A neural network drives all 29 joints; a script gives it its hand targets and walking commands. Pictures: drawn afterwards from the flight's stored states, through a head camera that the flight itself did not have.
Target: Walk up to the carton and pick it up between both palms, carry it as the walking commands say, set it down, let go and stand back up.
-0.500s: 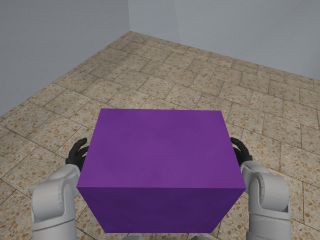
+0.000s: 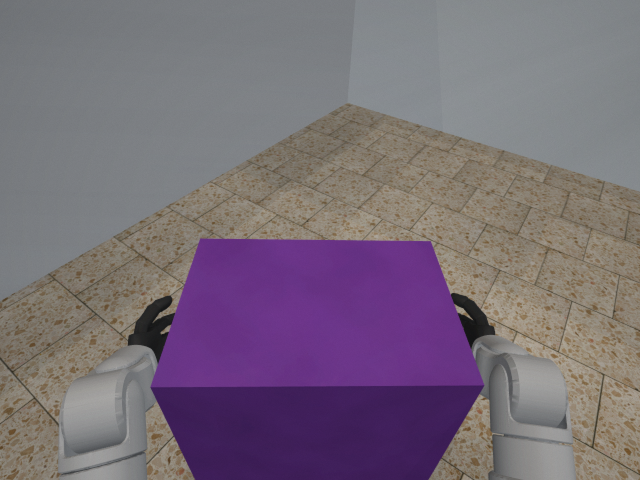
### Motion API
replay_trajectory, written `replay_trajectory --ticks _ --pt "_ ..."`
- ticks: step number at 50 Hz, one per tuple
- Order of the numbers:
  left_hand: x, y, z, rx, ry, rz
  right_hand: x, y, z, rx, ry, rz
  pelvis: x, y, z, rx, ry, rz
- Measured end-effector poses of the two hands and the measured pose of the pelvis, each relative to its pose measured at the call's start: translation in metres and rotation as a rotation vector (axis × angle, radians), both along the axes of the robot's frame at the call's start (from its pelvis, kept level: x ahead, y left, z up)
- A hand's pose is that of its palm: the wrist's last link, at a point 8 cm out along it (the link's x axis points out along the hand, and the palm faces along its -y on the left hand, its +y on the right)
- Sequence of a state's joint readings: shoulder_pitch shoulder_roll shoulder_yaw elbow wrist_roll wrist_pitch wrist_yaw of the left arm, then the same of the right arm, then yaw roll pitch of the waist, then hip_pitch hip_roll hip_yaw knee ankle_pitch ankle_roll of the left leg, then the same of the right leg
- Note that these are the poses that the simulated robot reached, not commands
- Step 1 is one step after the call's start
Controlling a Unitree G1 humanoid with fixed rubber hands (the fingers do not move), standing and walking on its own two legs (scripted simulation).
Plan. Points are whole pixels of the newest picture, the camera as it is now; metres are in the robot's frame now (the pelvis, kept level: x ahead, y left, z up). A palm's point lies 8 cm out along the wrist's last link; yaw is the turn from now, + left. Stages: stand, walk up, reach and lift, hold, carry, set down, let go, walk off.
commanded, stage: carry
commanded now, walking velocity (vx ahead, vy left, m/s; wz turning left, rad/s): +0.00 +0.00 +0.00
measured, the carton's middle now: (315, 370) +0.26 +0.02 +0.02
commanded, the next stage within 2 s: none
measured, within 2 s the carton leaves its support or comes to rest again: neither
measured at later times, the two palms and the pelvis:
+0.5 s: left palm (68, 442) +0.14 +0.25 +0.09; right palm (480, 444) +0.14 -0.14 +0.10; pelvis -0.10 +0.06 +0.02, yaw +1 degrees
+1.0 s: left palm out of the picture +0.05 +0.28 +0.10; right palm out of the picture +0.04 -0.10 +0.09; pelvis -0.20 +0.09 +0.01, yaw +1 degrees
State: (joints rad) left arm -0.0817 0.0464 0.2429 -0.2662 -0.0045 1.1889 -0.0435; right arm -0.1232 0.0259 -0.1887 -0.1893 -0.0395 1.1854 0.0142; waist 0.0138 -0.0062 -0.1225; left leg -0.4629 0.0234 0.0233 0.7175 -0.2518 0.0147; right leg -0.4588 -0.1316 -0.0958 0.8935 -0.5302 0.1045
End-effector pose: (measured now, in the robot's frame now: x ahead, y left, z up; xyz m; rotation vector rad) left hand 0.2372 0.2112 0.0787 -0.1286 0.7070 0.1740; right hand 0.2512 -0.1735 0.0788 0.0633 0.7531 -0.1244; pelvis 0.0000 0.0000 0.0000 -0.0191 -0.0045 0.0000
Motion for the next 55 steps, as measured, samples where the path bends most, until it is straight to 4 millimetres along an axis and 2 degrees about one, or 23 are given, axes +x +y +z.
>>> replay_trajectory --ticks 5,9,13,21,25,30,36,41,46,51,55 --pt "-0.026 0.02 -0.005 -0.018 0.035 0.023 -0.02 0.02 -0.003 -0.017 0.034 0.022 -0.023 0.016 0.003 0.007 0.014 0.012" --pt "-0.041 0.022 0.004 0.005 0.008 0.023 -0.037 0.022 -0.003 0.021 0.008 0.006 -0.045 0.026 0.004 0.015 0.019 -0.006" --pt "-0.051 0.022 0.016 0.016 -0.008 0.002 -0.062 0.022 -0.003 0.048 -0.007 -0.028 -0.06 0.036 0.008 0.004 0.004 0.008" --pt "-0.073 0.029 0.014 -0.026 -0.038 -0.05 -0.101 0.029 0.013 0.001 -0.04 -0.075 -0.079 0.055 0.007 -0.021 -0.027 0.008" --pt "-0.094 0.037 0.016 -0.008 0.01 -0.034 -0.109 0.037 0.016 0.001 0.009 -0.045 -0.099 0.059 0.015 -0.031 -0.013 0.021" --pt "-0.126 0.055 0.024 0.039 0.007 0.025 -0.114 0.056 0.015 -0.003 0.005 0.054 -0.133 0.06 0.017 -0.011 -0.01 0.043" --pt "-0.157 0.069 0.01 -0.02 -0.036 0.067 -0.137 0.07 0.015 -0.003 -0.036 0.042 -0.153 0.068 0.004 -0.01 0.005 0.023" --pt "-0.177 0.073 -0.002 -0.04 0.031 0.03 -0.174 0.073 0.007 -0.023 0.03 0.004 -0.168 0.075 0.01 0.023 -0.02 0.017" --pt "-0.187 0.072 0.006 -0.026 0.038 -0.008 -0.202 0.072 0.006 -0.005 0.036 -0.038 -0.185 0.083 0.015 0.006 -0.017 0.022" --pt "-0.189 0.07 0.02 -0.004 -0.018 -0.023 -0.207 0.07 0.014 -0.01 -0.019 -0.028 -0.208 0.085 0.013 0.008 -0.011 0.025" --pt "-0.202 0.069 0.028 0.024 -0.057 -0.01 -0.212 0.069 0.014 0.009 -0.058 -0.006 -0.224 0.082 0.008 0.017 -0.019 0.031"
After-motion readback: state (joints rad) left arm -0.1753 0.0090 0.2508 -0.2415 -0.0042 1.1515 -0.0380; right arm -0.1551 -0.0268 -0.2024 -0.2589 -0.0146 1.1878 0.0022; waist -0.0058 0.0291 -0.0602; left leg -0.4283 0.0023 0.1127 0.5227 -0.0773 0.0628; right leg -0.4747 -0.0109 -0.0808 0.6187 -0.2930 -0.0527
